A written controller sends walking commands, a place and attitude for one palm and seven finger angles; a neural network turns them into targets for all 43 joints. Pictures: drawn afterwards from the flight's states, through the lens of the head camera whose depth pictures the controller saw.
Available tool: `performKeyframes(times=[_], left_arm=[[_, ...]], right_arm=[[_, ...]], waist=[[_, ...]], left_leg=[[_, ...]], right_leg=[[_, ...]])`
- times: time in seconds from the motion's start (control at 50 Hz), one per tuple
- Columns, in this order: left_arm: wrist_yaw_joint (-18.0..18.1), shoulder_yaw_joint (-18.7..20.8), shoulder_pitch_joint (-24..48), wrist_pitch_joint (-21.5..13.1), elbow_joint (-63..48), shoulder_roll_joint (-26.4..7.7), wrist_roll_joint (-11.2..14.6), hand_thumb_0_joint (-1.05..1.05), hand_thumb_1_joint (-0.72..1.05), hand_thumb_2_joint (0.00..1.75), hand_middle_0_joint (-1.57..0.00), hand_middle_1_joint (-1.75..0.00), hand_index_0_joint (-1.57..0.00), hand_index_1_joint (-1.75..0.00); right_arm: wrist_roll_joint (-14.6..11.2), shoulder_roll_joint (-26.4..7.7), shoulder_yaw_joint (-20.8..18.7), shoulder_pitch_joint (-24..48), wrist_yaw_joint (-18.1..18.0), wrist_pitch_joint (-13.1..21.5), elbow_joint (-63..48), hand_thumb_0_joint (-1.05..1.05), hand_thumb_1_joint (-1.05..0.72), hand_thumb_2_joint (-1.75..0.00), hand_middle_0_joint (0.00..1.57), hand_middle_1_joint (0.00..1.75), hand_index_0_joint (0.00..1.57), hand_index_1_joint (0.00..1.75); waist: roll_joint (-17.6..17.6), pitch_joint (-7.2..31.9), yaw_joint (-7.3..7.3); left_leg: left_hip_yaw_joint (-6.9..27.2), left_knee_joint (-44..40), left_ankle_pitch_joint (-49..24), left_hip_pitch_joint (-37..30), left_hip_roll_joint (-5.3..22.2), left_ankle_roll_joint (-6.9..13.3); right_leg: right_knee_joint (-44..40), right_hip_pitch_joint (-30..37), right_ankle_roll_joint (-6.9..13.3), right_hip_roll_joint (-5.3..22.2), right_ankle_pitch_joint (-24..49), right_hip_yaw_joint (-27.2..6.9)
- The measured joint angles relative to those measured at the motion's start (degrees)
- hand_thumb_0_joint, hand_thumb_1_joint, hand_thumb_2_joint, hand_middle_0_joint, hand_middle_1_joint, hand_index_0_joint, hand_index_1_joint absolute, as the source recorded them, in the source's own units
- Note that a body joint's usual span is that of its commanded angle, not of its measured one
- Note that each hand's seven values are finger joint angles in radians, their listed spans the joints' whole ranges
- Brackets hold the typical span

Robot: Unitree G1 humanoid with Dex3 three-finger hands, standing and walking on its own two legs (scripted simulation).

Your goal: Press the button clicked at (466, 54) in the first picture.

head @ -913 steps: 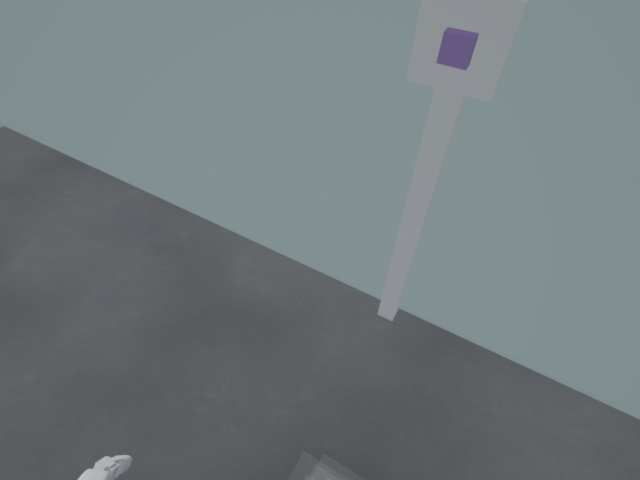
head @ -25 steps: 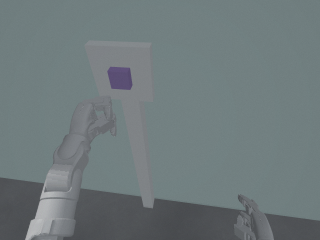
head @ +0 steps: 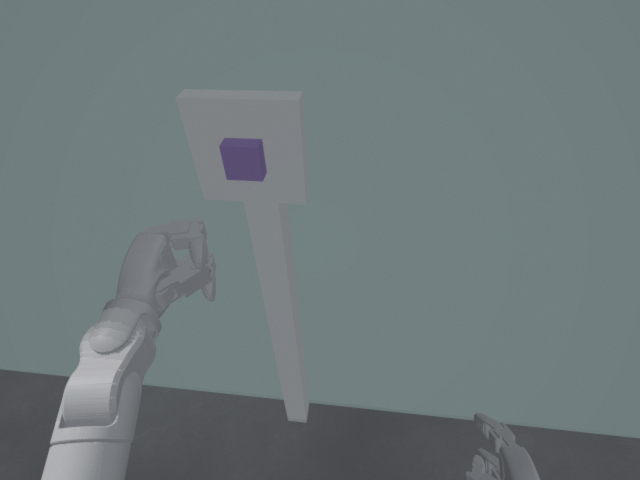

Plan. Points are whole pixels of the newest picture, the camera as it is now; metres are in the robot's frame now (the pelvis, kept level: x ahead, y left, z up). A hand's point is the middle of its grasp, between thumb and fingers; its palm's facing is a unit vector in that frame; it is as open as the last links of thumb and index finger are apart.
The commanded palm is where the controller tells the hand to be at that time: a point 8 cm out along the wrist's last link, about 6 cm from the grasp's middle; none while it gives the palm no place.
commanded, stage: draw the hand back to the body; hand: left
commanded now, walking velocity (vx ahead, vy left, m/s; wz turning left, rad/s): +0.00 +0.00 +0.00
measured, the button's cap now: (244, 158) +0.48 +0.15 +0.20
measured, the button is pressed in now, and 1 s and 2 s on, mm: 0 0 0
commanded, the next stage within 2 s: step back with the hand held close in 1.14 s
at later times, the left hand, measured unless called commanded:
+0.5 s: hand (138, 329) +0.21 +0.20 +0.16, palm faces +0.34 -0.90 -0.28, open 3.1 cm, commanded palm +0.17 +0.25 +0.17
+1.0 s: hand (80, 359) +0.18 +0.24 +0.16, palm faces +0.44 -0.81 -0.40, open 3.1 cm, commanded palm +0.13 +0.28 +0.18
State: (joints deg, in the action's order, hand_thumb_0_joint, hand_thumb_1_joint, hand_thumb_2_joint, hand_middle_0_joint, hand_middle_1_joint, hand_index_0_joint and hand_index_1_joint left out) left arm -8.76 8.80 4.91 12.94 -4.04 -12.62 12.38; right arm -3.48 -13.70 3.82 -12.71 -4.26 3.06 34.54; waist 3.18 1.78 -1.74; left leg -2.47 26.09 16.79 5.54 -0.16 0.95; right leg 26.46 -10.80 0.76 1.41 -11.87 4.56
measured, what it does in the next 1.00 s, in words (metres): stands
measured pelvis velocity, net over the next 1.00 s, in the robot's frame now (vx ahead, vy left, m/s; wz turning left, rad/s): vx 0.01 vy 0.00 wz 0.01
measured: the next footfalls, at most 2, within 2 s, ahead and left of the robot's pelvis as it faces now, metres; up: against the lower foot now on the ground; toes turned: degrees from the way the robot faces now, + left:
none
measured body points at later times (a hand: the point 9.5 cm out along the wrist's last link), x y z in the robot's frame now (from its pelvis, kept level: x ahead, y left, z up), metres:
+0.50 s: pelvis -0.01 +0.00 +0.00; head -0.03 -0.03 +0.45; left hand +0.19 +0.25 +0.18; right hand +0.18 -0.21 -0.08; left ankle -0.02 +0.11 -0.74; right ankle +0.03 -0.11 -0.74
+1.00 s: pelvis +0.01 +0.00 +0.00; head -0.01 -0.02 +0.45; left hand +0.15 +0.28 +0.18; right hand +0.21 -0.21 -0.08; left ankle -0.02 +0.11 -0.74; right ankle +0.03 -0.11 -0.74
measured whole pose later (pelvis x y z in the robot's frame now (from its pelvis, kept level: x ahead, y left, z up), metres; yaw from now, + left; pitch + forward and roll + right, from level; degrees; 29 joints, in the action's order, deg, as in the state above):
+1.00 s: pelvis +0.01 +0.00 +0.00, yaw +0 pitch -5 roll -1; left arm 7.0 15.5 -31.9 -7.9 -27.6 -17.0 1.4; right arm 0.5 -12.9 0.2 -11.9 -4.2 7.3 35.4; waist 4.4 -1.4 -4.8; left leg -1.8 23.6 16.6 2.1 0.5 1.0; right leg 21.4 -6.0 0.5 0.5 -10.5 5.2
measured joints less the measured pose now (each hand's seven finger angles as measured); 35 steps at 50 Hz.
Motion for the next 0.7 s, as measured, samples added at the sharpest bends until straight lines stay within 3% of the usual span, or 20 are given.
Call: performKeyframes(times=[0.18,0.26,0.38,0.52,0.7], left_arm=[[-0.35,1.93,-5.44,-0.06,-6.22,-1.50,0.96,0.02,0.90,0.90,-1.30,-1.50,-1.30,-1.50],[6.86,0.91,-11.43,-7.52,-10.73,-2.38,-4.51,0.02,0.90,0.90,-1.30,-1.50,-1.30,-1.50],[12.43,-0.90,-19.67,-15.01,-15.49,-1.67,-8.54,0.01,0.90,0.90,-1.31,-1.50,-1.30,-1.50],[15.07,0.12,-22.08,-18.77,-15.66,-2.51,-10.40,0.01,0.89,0.90,-1.31,-1.50,-1.31,-1.50],[14.86,3.58,-29.80,-21.08,-18.86,-3.65,-10.39,0.01,0.89,0.90,-1.31,-1.50,-1.31,-1.49]], right_arm=[[0.21,0.33,0.21,1.27,-0.30,2.53,-0.49,0.02,-0.90,-0.90,0.20,0.30,0.20,0.30],[2.27,0.75,-0.41,2.14,0.48,3.94,-0.95,0.02,-0.90,-0.90,0.20,0.30,0.20,0.30],[3.49,0.95,-1.37,1.91,1.04,3.60,0.01,0.02,-0.90,-0.90,0.20,0.30,0.20,0.30],[3.77,1.34,-1.75,1.52,0.52,3.33,2.11,0.02,-0.90,-0.90,0.20,0.30,0.20,0.30],[3.94,1.93,-2.52,0.65,0.88,2.60,1.85,0.02,-0.90,-0.90,0.20,0.30,0.20,0.30]], waist=[[-0.16,-0.14,-0.44],[0.28,-1.15,-0.22],[0.21,-3.04,-1.45],[0.93,-4.21,-1.83],[1.35,-3.47,-1.13]], left_leg=[[0.17,-0.31,-0.75,-0.28,0.11,-0.17],[0.20,-0.65,-1.06,-0.54,0.40,-0.22],[0.54,-1.83,-1.92,-1.21,0.48,-0.29],[0.90,-2.98,-2.39,-2.35,0.40,-0.26],[0.16,-3.61,-1.71,-3.39,0.70,-0.25]], right_leg=[[-0.60,0.46,0.22,-0.12,0.82,0.18],[-1.68,1.05,0.33,-0.46,1.50,0.24],[-3.37,2.10,0.41,-0.60,2.47,0.59],[-4.79,3.50,0.37,-0.59,2.98,0.93],[-5.16,4.10,0.23,-0.98,2.46,0.19]])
